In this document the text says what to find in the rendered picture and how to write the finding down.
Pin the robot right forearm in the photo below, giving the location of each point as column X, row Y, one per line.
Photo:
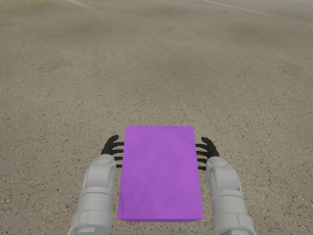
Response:
column 227, row 199

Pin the robot left forearm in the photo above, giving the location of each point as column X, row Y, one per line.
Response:
column 93, row 215

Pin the robot left hand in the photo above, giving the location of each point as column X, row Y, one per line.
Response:
column 109, row 151

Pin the carton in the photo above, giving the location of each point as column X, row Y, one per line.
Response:
column 160, row 179

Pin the robot right hand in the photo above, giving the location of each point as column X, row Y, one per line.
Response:
column 211, row 151

